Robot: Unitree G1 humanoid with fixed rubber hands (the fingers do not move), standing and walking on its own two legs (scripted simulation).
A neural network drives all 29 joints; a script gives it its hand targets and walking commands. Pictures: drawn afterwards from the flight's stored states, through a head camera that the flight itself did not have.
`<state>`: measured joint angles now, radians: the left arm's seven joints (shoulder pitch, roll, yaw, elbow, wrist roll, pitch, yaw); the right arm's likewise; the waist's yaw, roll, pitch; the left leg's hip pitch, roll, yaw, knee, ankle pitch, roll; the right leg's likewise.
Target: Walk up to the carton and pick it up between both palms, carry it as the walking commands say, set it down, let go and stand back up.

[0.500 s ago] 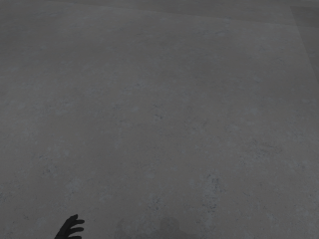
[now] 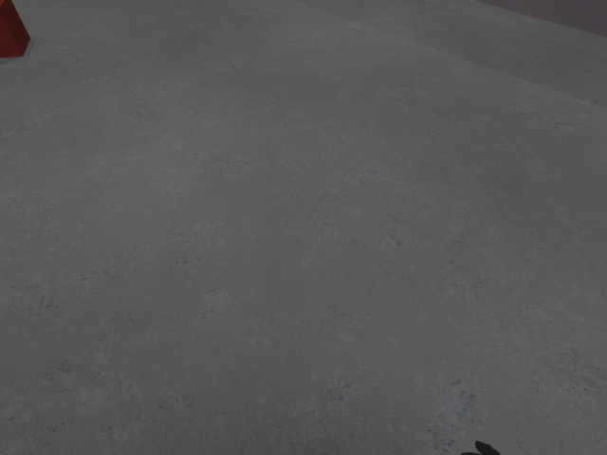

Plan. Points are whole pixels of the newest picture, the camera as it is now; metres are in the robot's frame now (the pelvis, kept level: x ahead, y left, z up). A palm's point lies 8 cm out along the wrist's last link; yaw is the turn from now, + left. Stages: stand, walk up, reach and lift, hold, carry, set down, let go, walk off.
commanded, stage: walk up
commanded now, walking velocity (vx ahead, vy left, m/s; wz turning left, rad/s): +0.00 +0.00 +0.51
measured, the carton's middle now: out of the picture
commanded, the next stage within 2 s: none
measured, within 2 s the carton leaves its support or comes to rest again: neither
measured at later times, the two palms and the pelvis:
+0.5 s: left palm out of the picture -0.05 +0.25 -0.10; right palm out of the picture +0.10 -0.25 -0.12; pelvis -0.04 -0.01 +0.02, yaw +13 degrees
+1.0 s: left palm out of the picture +0.03 +0.22 -0.12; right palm (479, 408) +0.24 -0.27 -0.14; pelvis +0.07 -0.06 -0.01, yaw +28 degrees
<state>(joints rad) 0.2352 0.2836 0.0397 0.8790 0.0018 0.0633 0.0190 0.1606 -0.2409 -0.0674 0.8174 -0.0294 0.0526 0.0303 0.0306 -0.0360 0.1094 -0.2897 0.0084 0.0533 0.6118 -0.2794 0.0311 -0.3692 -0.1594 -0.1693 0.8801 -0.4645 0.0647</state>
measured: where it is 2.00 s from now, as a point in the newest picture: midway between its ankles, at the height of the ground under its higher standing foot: (244, 367)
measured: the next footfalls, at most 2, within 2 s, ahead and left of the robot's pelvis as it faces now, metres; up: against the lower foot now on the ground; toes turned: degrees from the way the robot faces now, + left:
right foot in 0.34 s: -0.01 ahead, -0.11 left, +0.00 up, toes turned +2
left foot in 0.64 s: -0.03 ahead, +0.13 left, +0.00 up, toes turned +25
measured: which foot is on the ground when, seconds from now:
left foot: down 0.00-0.34, up 0.36-0.62, down 0.64-1.00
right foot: up 0.00-0.32, down 0.34-0.64, up 0.66-0.96, down 0.98-1.00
